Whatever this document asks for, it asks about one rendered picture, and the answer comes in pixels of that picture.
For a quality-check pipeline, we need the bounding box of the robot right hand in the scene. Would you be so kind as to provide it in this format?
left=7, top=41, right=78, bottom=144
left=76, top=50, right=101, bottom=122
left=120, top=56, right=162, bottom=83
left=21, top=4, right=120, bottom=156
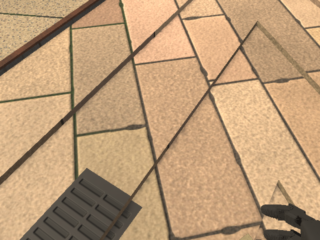
left=256, top=203, right=320, bottom=240

